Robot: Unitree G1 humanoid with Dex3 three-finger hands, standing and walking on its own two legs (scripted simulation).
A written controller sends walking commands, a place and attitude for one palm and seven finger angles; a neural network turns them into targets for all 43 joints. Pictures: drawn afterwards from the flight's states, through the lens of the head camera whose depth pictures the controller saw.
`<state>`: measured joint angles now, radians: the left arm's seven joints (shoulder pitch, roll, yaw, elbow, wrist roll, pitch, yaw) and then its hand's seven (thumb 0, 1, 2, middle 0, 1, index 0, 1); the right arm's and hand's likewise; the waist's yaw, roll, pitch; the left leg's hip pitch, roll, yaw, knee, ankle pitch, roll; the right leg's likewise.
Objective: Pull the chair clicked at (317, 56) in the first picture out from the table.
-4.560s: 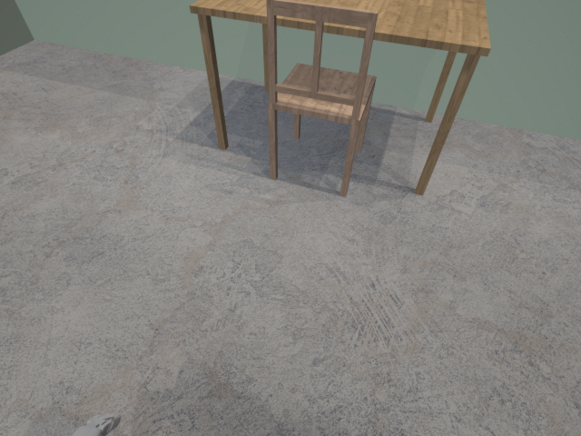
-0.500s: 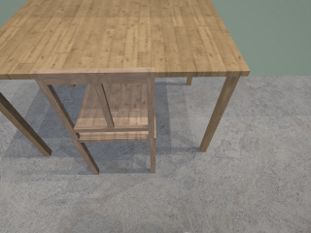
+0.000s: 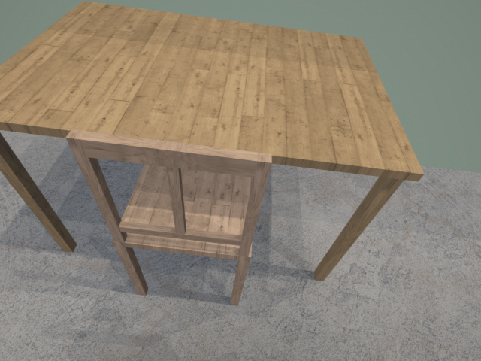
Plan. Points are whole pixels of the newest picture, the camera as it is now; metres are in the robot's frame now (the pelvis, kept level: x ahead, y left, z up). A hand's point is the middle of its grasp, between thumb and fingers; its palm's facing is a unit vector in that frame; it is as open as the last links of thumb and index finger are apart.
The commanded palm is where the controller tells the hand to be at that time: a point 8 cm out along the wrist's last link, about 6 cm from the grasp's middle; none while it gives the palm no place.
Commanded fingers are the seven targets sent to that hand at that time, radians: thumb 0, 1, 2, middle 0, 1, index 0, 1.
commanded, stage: come to a stop and stand still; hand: left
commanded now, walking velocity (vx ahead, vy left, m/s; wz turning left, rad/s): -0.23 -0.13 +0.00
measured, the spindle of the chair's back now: (177, 202) +0.46 +0.19 -0.10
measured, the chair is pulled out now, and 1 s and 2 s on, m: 0.00 0.00 0.00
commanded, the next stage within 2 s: look again from close up in 1.36 s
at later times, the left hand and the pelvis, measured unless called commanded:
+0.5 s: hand out of the picture -0.04 +0.10 -0.15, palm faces +0.04 -0.97 -0.24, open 7.4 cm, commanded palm none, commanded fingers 0.00 0.90 0.90 -0.20 -0.30 -0.20 -0.30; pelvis -0.04 -0.08 +0.01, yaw -1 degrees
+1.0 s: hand out of the picture -0.08 +0.18 -0.18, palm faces +0.10 -0.97 -0.21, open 7.4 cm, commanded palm none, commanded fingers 0.00 0.90 0.90 -0.20 -0.30 -0.20 -0.30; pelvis -0.05 +0.00 +0.00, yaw +1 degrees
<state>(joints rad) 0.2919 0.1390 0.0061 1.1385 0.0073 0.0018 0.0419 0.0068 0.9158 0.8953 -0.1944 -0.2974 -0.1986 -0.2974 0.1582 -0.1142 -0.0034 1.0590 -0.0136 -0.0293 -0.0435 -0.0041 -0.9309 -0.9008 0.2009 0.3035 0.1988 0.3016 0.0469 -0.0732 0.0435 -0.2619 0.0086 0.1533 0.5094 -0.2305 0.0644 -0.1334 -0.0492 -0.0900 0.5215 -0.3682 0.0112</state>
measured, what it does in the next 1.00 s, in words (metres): steps on the spot: right foot, then left foot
